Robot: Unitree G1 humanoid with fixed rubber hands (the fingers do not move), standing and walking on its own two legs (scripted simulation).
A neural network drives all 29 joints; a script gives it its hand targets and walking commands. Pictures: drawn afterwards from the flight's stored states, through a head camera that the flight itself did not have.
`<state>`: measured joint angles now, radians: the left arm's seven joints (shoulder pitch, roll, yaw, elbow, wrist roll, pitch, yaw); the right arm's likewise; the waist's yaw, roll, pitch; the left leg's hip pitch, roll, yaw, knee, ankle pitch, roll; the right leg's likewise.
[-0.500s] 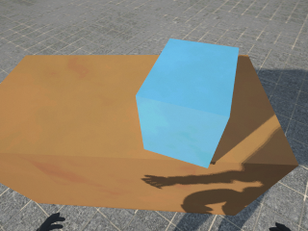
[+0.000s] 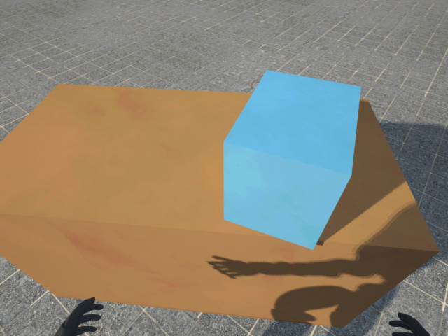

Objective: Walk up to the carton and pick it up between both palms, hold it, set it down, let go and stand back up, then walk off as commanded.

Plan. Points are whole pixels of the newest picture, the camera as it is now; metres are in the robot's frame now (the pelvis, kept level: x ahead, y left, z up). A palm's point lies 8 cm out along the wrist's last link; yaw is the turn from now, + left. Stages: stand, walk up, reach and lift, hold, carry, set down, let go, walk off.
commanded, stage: walk up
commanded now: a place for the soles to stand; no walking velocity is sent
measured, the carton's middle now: (289, 156) +0.51 -0.12 +0.03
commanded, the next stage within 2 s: none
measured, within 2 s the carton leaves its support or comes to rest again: neither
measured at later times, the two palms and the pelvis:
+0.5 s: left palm out of the picture +0.10 +0.31 -0.08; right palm out of the picture +0.11 -0.33 -0.08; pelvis -0.01 +0.00 +0.01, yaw +0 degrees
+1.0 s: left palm out of the picture +0.08 +0.24 -0.07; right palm out of the picture +0.09 -0.41 -0.11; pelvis +0.04 -0.09 +0.01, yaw +0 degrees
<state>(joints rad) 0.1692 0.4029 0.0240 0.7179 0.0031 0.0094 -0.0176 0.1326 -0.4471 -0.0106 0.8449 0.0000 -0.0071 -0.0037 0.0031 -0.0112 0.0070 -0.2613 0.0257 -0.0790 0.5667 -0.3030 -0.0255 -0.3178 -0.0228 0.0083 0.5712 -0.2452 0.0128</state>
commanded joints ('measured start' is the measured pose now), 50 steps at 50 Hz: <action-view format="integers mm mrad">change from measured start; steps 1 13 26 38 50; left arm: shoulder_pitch -38 -27 -44 1 218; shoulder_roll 184 167 169 194 178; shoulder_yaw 48 43 39 123 113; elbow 31 103 131 -29 -5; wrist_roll -31 -27 -23 51 15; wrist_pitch -24 -35 -30 28 -3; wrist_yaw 9 7 10 -59 25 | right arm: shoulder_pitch -78 -74 -53 108 204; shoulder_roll -152 -149 -151 -266 -132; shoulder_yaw -42 -39 -37 -130 -58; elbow -19 25 43 -53 -59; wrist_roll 19 16 20 -45 -30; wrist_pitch -30 -39 -33 -45 -22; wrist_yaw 4 -1 -7 -66 -52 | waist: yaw -4 8 2 -21 38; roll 42 55 -4 46 -126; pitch -37 -27 -30 116 4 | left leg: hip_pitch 36 10 71 149 -359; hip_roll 97 106 94 286 -20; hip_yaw -76 -96 -74 -305 12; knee -199 -259 -233 -299 455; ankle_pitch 48 -23 70 -240 -124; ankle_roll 50 63 53 256 30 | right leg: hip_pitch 115 137 130 -275 447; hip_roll -87 -79 -103 -80 -180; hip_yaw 78 76 88 76 166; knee -186 -186 -204 261 -199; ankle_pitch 6 25 145 -271 525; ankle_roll -44 -34 -30 -23 -48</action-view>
